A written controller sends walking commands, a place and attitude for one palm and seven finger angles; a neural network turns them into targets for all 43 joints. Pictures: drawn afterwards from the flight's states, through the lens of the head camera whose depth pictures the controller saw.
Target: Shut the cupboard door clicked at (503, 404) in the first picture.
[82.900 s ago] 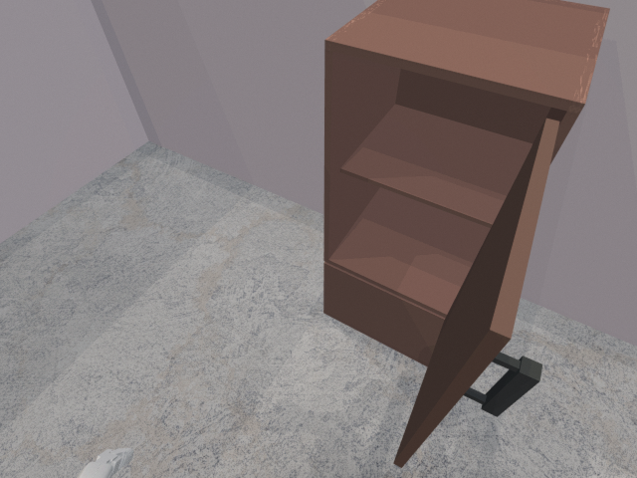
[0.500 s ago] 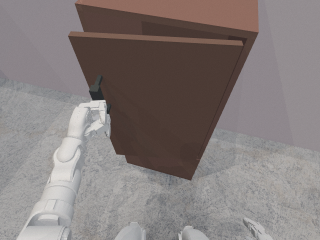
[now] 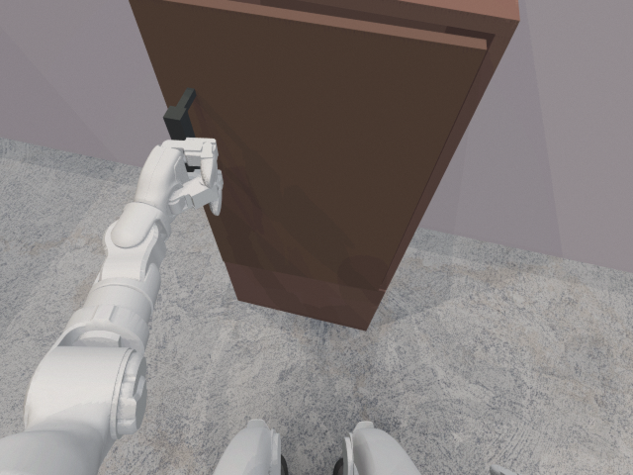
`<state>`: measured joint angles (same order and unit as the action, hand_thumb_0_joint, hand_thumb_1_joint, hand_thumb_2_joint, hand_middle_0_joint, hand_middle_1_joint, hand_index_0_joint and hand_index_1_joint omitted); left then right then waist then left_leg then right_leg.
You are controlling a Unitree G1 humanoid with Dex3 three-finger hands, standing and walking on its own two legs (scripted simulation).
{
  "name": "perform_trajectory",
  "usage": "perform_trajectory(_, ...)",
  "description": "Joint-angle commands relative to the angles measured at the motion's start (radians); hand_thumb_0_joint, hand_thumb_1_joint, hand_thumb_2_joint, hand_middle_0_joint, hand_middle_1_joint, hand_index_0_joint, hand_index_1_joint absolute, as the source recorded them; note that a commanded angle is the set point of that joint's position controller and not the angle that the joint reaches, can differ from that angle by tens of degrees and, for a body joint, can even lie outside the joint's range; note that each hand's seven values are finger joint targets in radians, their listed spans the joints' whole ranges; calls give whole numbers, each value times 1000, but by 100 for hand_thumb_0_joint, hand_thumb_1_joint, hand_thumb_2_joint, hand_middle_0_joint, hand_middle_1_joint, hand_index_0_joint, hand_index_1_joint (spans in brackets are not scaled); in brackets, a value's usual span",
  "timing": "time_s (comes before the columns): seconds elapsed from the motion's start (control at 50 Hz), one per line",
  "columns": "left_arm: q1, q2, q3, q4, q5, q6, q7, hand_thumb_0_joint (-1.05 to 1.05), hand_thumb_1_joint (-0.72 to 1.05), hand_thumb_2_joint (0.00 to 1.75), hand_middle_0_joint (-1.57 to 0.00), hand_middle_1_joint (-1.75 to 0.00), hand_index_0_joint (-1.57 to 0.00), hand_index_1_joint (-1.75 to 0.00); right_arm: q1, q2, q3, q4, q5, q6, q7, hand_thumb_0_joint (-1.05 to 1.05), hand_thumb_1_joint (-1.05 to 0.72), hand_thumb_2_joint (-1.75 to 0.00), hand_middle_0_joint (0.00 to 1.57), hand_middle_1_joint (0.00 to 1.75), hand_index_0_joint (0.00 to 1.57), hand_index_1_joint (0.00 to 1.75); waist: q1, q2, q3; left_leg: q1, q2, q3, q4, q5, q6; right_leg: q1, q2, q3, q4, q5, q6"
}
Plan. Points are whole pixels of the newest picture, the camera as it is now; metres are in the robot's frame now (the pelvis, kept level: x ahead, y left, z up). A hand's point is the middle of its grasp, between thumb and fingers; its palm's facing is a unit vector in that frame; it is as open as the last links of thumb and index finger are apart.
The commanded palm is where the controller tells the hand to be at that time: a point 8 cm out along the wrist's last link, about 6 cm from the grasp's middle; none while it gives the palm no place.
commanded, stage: push the door shut along its arc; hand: left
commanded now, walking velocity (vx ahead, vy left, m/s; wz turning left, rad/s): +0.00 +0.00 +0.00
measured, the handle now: (193, 141) +0.54 +0.15 +0.07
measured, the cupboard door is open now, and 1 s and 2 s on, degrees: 2 0 0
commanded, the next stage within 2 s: pull the fist back off the door in 0.30 s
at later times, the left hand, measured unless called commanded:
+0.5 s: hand (227, 176) +0.47 +0.10 +0.07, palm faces -0.15 -0.99 +0.02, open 3.3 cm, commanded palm +0.49 +0.13 +0.08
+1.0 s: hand (245, 187) +0.46 +0.08 +0.06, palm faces -0.01 -1.00 -0.02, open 3.1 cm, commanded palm +0.42 +0.13 +0.08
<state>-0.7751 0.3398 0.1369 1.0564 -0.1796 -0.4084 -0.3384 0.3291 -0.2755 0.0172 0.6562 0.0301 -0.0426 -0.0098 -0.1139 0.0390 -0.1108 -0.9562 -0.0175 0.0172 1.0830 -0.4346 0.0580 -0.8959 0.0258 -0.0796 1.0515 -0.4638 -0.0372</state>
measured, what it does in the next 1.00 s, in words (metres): stands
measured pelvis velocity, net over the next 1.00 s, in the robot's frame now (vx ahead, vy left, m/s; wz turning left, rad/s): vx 0.01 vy -0.01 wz -0.05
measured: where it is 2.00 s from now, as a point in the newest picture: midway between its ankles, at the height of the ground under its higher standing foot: outside the picture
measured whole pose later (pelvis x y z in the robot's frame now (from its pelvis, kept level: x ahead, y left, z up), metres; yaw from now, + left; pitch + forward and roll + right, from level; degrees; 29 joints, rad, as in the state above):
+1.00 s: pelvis +0.01 -0.01 +0.01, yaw -3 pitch +18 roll +0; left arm -0.62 0.21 0.22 0.90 -0.10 -0.45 0.01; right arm 0.44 -0.25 -0.01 0.63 -0.01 0.01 0.06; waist -0.13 0.05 -0.13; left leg -0.92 0.01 0.06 1.03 -0.43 0.04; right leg -0.89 0.06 -0.03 1.03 -0.45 -0.05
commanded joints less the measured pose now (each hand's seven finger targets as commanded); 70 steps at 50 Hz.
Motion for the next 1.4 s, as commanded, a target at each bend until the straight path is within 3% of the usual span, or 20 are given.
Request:
perform_trajectory(0.0, -585, 91, -9, -191, 1, -64, -17, 0, 90, 90, -130, -150, -130, -150, 99, -172, -59, -68, 0, -34, -11, 0, -90, -90, 20, 30, 20, 30, -79, 51, -423, 425, 27, -140, -134, 159, -25, -31, 12, 54, -143, 139, -5)
perform_trajectory(0.08, -644, 150, 31, -176, 11, -62, -21, 0, 90, 90, -130, -150, -130, -150, 121, -177, -57, -69, -4, -33, -11, 0, -90, -90, 20, 30, 20, 30, -80, 57, -467, 390, 21, -133, -111, 188, -20, -5, 14, 61, -126, 159, -7)
perform_trajectory(0.18, -775, 90, -43, -165, 20, -50, -32, 0, 90, 90, -130, -150, -130, -150, 135, -177, -59, -43, -2, -33, -15, 0, -90, -90, 20, 30, 20, 30, -137, 53, -427, 406, 30, -155, -105, 138, -16, -96, 16, 53, -131, 125, -3)
perform_trajectory(0.38, -927, -5, -139, -133, 10, -8, -39, 0, 90, 90, -130, -150, -130, -150, 129, -191, -48, 3, -2, -80, -36, 0, -90, -90, 20, 30, 20, 30, -188, 117, -414, 414, 34, -199, -117, -47, -13, -228, 10, 43, -122, 27, -5)
perform_trajectory(0.4, -933, 14, 80, -110, -88, 0, 162, 0, 90, 90, -130, -150, -130, -150, 117, -170, -49, -1, -21, -88, -39, 0, -90, -90, 20, 30, 20, 30, -118, 106, -401, 335, 34, -218, -150, -126, -39, -210, 5, 37, -110, 8, -1)
perform_trajectory(0.46, -860, -40, 61, -84, -3, -11, 413, 0, 90, 90, -130, -150, -130, -150, 127, -169, -54, -10, -54, -93, -2, 0, -90, -90, 20, 30, 20, 30, -143, 36, -406, 288, 28, -211, -168, -215, -41, -173, 1, 34, -118, -29, 19)
perform_trajectory(0.52, -888, 25, 9, -82, 151, -67, 477, 0, 90, 90, -130, -150, -130, -150, 157, -172, -56, -12, -74, -77, 32, 0, -90, -90, 20, 30, 20, 30, -159, 101, -446, 304, 23, -190, -146, -163, -34, -169, -1, 47, -115, -17, 16)
perform_trajectory(0.58, -883, 51, -23, -49, 219, -110, 453, 0, 90, 90, -130, -150, -130, -150, 165, -177, -58, -22, -79, -63, 46, 0, -90, -90, 20, 30, 20, 30, -164, 85, -427, 307, 23, -194, -148, -165, -31, -161, 0, 52, -119, -21, 9)
perform_trajectory(0.64, -824, 58, 6, -21, 152, -101, 401, 0, 90, 90, -130, -150, -130, -150, 140, -180, -54, -45, -62, -54, 42, 0, -90, -90, 20, 30, 20, 30, -145, 46, -415, 261, 19, -164, -152, -177, -30, -88, 5, 70, -148, -47, 10)
perform_trajectory(0.7, -723, 108, 100, -23, 91, -96, 374, 0, 90, 90, -130, -150, -130, -150, 136, -173, -49, -69, -56, -54, 40, 0, -90, -90, 20, 30, 20, 30, -89, 43, -442, 211, 11, -126, -145, -121, -27, 3, 8, 83, -153, -39, 8)
perform_trajectory(0.74, -573, 155, 162, -30, 93, -104, 370, 0, 90, 90, -130, -150, -130, -150, 144, -166, -51, -91, -55, -43, 46, 0, -90, -90, 20, 30, 20, 30, -41, 6, -462, 189, 13, -97, -142, -32, -25, 86, 13, 86, -155, 9, 7)
perform_trajectory(0.82, -378, 150, 180, -123, 113, -119, 363, 0, 90, 90, -130, -150, -130, -150, 156, -147, -60, -128, -50, -7, 56, 0, -90, -90, 20, 30, 20, 30, 4, -35, -464, 178, 13, -51, -143, 89, -20, 202, 15, 100, -162, 140, 13)
perform_trajectory(0.88, -297, 43, 108, -278, 84, -123, 352, 0, 90, 90, -130, -150, -130, -150, 144, -134, -71, -154, -41, 11, 57, 0, -90, -90, 20, 30, 20, 30, 1, -47, -481, 252, 13, -35, -153, 174, -19, 250, 20, 98, -175, 250, 17)
perform_trajectory(0.94, -174, 12, 91, -451, 57, -125, 354, 0, 90, 90, -130, -150, -130, -150, 130, -125, -82, -158, -33, 15, 54, 0, -90, -90, 20, 30, 20, 30, 23, -45, -498, 315, 13, -21, -167, 250, -19, 309, 20, 97, -190, 350, 21)
perform_trajectory(1.02, -5, -20, 45, -600, 55, -126, 351, 0, 90, 90, -130, -150, -130, -150, 99, -112, -83, -154, -26, 9, 45, 0, -90, -90, 20, 30, 20, 30, 39, -37, -446, 357, 12, -12, -180, 312, -17, 339, 14, 100, -197, 450, 28)
perform_trajectory(1.06, 40, -88, -33, -644, 57, -116, 342, 0, 90, 90, -130, -150, -130, -150, 76, -103, -80, -158, -22, 8, 45, 0, -90, -90, 20, 30, 20, 30, 24, -34, -389, 383, 15, -16, -190, 304, -18, 306, 12, 89, -208, 436, 29)
perform_trajectory(1.12, 149, -87, -28, -674, 45, -98, 337, 0, 90, 90, -130, -150, -130, -150, 41, -100, -80, -166, -18, 9, 35, 0, -90, -90, 20, 30, 20, 30, 44, -40, -367, 398, 13, -17, -197, 305, -21, 315, 7, 91, -215, 434, 28)
perform_trajectory(1.18, 170, -137, -92, -752, 42, -91, 327, 0, 90, 90, -130, -150, -130, -150, 4, -91, -75, -185, -14, 7, 29, 0, -90, -90, 20, 30, 20, 30, 44, -22, -344, 422, 10, -21, -199, 318, -20, 312, 1, 91, -215, 447, 25)
perform_trajectory(1.28, 95, -120, -90, -716, 47, -79, 328, 0, 90, 90, -130, -150, -130, -150, -42, -87, -66, -174, -14, 11, 14, 0, -90, -90, 20, 30, 20, 30, 22, -79, -289, 382, 7, -31, -184, 255, -18, 283, -10, 102, -218, 397, 30)
perform_trajectory(1.38, 88, -134, -106, -694, 44, -70, 309, 0, 90, 90, -130, -150, -130, -150, -74, -81, -59, -182, -13, 11, 11, 0, -90, -90, 20, 30, 20, 30, 37, -40, -346, 396, 3, -34, -169, 267, -23, 291, -12, 105, -200, 404, 23)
